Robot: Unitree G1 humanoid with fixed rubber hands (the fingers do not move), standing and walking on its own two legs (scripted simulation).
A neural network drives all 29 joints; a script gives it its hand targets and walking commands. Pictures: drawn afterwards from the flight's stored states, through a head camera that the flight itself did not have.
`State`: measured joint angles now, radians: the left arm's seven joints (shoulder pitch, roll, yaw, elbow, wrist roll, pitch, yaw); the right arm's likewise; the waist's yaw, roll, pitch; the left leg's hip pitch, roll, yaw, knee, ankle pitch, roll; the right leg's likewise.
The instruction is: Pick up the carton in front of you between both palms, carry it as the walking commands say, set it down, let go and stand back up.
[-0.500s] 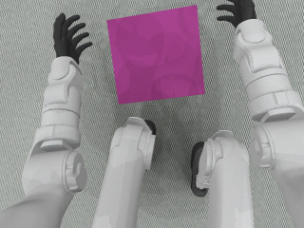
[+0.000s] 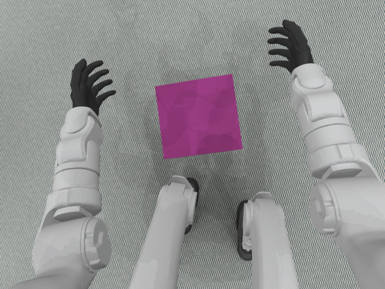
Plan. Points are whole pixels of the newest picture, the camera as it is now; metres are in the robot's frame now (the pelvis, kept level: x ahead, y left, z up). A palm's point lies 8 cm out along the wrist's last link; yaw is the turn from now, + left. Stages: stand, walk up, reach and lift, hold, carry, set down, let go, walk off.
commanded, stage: set down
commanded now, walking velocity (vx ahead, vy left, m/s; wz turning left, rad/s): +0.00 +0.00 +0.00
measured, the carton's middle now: (200, 122) +0.45 +0.09 -0.42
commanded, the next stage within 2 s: let go in 0.24 s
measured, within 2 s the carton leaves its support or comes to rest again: neither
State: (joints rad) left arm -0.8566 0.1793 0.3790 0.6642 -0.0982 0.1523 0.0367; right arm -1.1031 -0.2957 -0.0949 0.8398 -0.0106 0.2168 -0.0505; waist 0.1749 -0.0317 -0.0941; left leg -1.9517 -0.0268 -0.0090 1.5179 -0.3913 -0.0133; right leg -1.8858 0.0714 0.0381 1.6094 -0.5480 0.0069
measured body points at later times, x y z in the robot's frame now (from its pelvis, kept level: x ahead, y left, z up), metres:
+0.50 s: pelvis +0.03 +0.01 +0.13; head +0.29 +0.02 +0.50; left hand +0.40 +0.28 +0.02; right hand +0.49 -0.12 +0.01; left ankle +0.11 +0.12 -0.51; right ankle +0.06 -0.11 -0.51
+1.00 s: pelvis +0.11 +0.01 +0.22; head +0.21 -0.01 +0.66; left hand +0.28 +0.25 +0.15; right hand +0.35 -0.20 +0.12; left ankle +0.11 +0.12 -0.51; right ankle +0.06 -0.11 -0.51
